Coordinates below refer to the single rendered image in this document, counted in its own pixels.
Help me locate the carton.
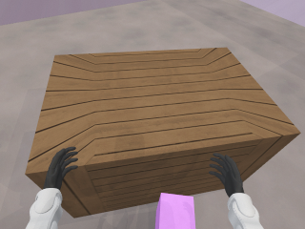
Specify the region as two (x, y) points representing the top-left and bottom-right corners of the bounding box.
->
(154, 193), (195, 229)

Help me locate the right robot hand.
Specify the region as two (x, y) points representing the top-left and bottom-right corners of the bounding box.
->
(209, 153), (245, 197)

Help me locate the right robot forearm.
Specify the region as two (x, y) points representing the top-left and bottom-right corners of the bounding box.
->
(227, 193), (264, 229)

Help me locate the pedestal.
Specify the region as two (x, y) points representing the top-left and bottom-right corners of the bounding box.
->
(25, 47), (301, 219)

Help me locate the left robot forearm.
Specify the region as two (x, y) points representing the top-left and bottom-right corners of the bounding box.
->
(26, 188), (63, 229)

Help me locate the left robot hand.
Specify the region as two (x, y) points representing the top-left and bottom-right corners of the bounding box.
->
(43, 146), (78, 190)

